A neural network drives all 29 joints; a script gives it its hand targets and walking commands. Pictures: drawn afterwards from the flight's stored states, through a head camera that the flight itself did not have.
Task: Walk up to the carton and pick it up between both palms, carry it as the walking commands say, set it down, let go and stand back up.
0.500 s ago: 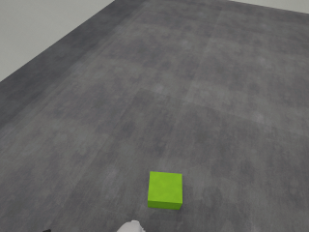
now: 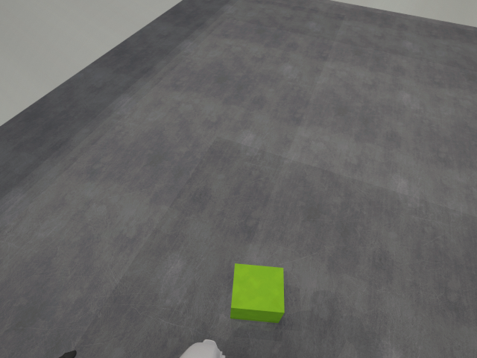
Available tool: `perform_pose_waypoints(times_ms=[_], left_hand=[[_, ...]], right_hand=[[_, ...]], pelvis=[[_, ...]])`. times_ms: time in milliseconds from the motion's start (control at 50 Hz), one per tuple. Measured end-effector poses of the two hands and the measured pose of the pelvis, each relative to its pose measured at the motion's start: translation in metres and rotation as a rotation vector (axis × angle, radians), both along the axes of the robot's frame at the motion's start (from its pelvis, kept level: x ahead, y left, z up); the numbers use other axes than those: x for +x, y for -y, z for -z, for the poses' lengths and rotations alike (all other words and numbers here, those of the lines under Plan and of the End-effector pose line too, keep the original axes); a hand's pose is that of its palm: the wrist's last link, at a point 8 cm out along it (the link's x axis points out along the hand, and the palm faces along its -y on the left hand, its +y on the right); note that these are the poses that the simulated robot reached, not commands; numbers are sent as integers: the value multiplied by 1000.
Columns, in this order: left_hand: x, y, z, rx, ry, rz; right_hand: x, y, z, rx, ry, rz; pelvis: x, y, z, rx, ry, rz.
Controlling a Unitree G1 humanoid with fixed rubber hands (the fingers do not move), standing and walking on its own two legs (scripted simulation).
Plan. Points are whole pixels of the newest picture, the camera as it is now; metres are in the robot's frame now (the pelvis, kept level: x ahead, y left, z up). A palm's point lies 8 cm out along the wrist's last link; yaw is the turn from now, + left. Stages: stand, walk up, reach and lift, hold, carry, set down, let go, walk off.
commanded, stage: walk up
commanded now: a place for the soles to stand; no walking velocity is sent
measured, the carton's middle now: (256, 293) +0.44 -0.07 -0.67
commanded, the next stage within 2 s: reach and lift in 0.66 s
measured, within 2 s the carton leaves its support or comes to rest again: neither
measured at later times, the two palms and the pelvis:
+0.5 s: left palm out of the picture +0.04 +0.33 -0.12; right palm out of the picture +0.08 -0.31 -0.07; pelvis -0.01 +0.01 +0.00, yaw +0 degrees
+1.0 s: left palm (97, 336) +0.18 +0.27 -0.11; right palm out of the picture +0.13 -0.28 -0.08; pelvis +0.00 +0.01 +0.00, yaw -4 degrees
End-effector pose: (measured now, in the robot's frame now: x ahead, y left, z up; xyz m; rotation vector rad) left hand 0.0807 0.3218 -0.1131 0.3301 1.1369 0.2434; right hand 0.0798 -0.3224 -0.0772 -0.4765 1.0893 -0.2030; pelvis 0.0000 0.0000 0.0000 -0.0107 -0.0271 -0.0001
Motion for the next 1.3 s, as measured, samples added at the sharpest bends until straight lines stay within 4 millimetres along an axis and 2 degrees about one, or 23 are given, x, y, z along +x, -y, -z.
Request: perform_pose_waypoints(times_ms=[100,160,280,440,680,720,840,940,1140,1300], left_hand=[[-23,0,1,8,-34,-13],[-30,-3,4,3,-53,-18],[-29,-9,6,-8,-49,-17],[-37,-8,4,-5,-60,-23],[-33,-8,1,-1,-61,-26],[-18,1,-3,-13,-32,-26],[51,40,-12,-119,109,33],[85,53,-6,-152,118,49],[114,51,17,-115,103,54],[124,60,27,-126,140,44]], right_hand=[[2,-2,1,15,9,0],[3,-6,0,16,8,-3],[0,-12,-2,12,11,-5],[0,-12,-3,19,15,-7],[0,-14,-3,30,5,-6],[5,-16,-3,49,-11,-4],[26,-25,0,70,-19,-1],[43,-33,4,84,-15,10],[91,-48,19,110,11,-13],[122,-58,25,125,82,-43]], pelvis=[[-3,2,-1,3,0,-1],[-3,-2,-1,-1,2,-1],[-6,-8,-1,-9,7,-1],[-9,-7,-3,-5,5,-2],[-11,-7,-4,-3,8,-1],[-15,-5,-4,-5,15,7],[-18,-5,-3,-13,23,24],[-9,-11,-2,-13,7,53],[9,-22,10,-19,-131,85],[4,-26,18,-23,-194,89]])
